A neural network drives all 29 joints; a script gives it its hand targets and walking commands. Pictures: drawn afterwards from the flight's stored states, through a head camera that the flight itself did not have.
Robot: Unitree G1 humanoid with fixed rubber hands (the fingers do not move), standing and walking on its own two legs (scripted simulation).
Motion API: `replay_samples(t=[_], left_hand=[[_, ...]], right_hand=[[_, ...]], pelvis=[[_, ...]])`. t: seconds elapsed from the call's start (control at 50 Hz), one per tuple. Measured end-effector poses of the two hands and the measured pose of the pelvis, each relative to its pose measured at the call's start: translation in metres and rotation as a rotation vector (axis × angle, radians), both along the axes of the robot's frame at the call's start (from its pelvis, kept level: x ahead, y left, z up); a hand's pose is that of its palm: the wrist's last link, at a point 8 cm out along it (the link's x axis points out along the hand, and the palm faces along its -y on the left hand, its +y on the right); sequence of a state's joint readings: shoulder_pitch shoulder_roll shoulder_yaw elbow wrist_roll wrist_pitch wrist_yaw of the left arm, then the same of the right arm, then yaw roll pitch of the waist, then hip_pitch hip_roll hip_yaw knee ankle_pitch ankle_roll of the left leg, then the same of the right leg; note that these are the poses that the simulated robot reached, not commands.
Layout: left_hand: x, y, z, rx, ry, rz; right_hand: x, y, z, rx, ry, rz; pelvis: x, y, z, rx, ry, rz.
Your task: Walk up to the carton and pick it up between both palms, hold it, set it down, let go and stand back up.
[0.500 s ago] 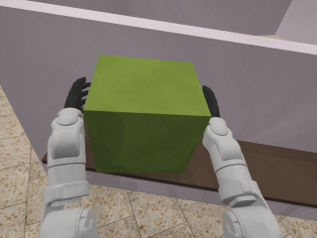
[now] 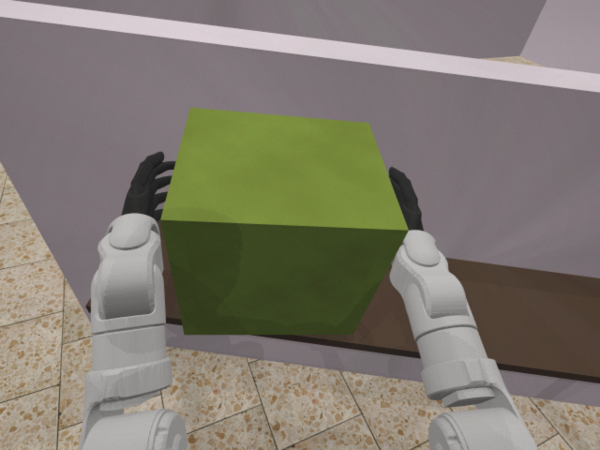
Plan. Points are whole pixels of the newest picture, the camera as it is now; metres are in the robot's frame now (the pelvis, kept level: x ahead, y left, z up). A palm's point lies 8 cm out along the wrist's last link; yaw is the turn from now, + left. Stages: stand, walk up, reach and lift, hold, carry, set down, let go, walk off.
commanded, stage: hold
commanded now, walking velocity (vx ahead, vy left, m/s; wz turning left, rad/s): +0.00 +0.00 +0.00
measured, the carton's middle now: (276, 228) +0.37 +0.02 +0.13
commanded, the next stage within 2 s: none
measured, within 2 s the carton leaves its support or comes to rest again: neither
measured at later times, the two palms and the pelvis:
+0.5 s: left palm (149, 212) +0.34 +0.18 +0.18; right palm (410, 224) +0.35 -0.15 +0.17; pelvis +0.00 +0.00 +0.00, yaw +0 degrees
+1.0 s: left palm (147, 211) +0.35 +0.18 +0.18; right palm (408, 221) +0.35 -0.15 +0.17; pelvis +0.00 +0.00 +0.00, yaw +0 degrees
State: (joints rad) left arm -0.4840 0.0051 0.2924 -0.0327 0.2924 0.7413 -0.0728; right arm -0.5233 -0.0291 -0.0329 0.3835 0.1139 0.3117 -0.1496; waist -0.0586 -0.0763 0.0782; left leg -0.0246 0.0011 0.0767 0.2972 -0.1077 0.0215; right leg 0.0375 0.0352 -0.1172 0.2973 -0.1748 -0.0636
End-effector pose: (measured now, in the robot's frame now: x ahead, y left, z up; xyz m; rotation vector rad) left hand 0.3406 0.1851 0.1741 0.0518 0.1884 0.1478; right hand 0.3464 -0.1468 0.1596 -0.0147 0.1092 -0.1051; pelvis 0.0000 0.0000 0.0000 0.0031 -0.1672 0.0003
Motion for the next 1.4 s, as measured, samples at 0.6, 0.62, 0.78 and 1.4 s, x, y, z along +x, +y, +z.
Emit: replay_samples(t=[0.6,0.62,0.78,1.4], left_hand=[[0.001,-0.003,0.000,-0.006,-0.001,0.000],[0.001,-0.003,-0.001,-0.007,0.001,0.002],[0.003,0.000,0.000,-0.002,0.002,0.005],[0.020,0.011,0.007,-0.007,-0.012,-0.003]], right_hand=[[0.001,-0.003,0.003,-0.005,-0.004,-0.002],[0.001,-0.003,0.002,-0.005,-0.002,0.000],[0.004,0.000,0.001,-0.006,-0.001,0.002],[0.020,0.011,0.011,0.017,-0.018,-0.004]], pelvis=[[0.000,-0.002,0.000,0.000,-0.013,0.002],[0.000,-0.003,0.000,0.000,-0.011,0.003],[-0.003,-0.003,0.000,0.000,0.004,0.014],[0.009,0.009,0.001,-0.008,0.014,0.010]])
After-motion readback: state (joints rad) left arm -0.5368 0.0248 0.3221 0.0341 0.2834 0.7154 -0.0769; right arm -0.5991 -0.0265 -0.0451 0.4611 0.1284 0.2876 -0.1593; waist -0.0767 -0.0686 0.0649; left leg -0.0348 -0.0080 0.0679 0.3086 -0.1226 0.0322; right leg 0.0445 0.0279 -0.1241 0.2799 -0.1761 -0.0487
